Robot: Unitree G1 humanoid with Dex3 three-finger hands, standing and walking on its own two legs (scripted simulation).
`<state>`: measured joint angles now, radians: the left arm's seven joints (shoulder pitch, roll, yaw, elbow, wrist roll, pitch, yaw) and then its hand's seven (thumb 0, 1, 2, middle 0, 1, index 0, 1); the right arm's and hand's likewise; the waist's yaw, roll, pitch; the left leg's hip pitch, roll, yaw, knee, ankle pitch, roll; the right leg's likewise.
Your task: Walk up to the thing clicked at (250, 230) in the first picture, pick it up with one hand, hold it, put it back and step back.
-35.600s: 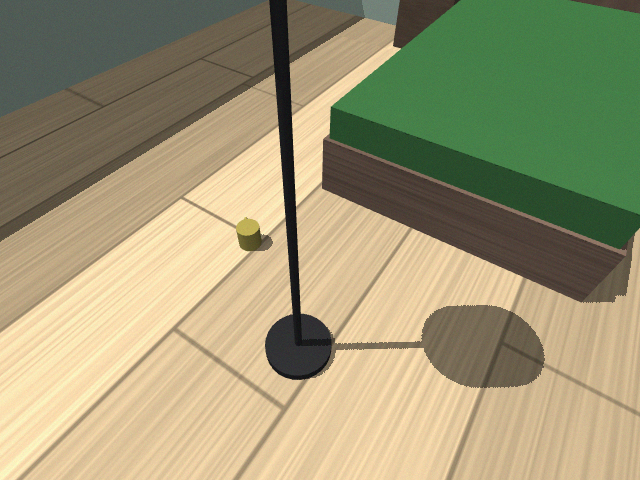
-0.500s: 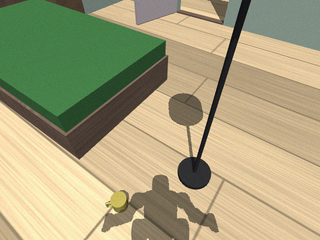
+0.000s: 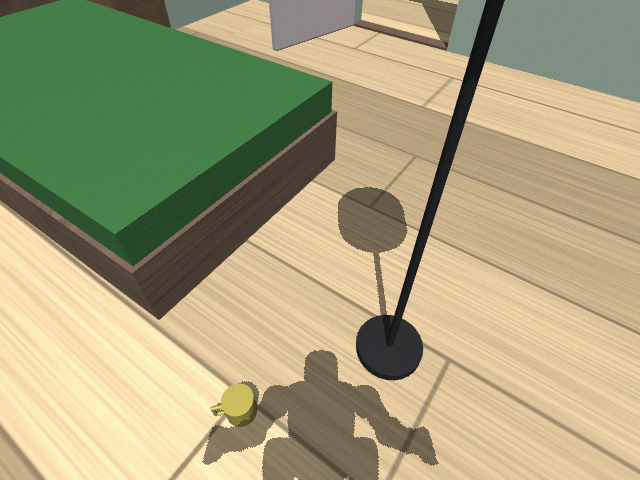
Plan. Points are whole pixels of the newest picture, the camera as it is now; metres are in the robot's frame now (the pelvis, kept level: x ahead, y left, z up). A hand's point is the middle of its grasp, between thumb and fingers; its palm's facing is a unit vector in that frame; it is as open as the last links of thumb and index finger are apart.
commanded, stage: walk up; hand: left
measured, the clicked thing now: (234, 406) +0.46 +0.26 -0.73
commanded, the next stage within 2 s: none
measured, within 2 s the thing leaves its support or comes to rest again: neither
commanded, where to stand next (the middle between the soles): +0.08 +0.00 m, yaw +1 degrees
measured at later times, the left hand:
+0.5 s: hand out of the picture +0.12 +0.24 -0.17, palm faces -0.01 -0.94 -0.34, open 7.4 cm
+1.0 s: hand out of the picture +0.11 +0.27 -0.17, palm faces -0.04 -0.94 -0.35, open 7.4 cm
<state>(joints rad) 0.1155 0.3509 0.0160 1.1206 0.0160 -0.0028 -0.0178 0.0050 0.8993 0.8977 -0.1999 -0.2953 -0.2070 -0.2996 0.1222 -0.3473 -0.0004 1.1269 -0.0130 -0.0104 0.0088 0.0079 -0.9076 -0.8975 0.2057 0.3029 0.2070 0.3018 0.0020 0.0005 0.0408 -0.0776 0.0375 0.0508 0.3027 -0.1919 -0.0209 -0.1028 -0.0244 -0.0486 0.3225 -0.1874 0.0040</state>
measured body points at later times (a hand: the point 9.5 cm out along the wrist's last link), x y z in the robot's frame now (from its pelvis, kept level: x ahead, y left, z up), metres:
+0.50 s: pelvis +0.03 -0.02 -0.02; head +0.04 -0.01 +0.43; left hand +0.12 +0.29 -0.14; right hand +0.10 -0.33 -0.14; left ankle -0.02 +0.13 -0.75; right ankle -0.01 -0.12 -0.75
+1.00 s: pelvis +0.04 +0.00 -0.01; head +0.07 +0.01 +0.44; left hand +0.11 +0.32 -0.15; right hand +0.10 -0.31 -0.13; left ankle +0.07 +0.11 -0.75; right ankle +0.05 -0.15 -0.74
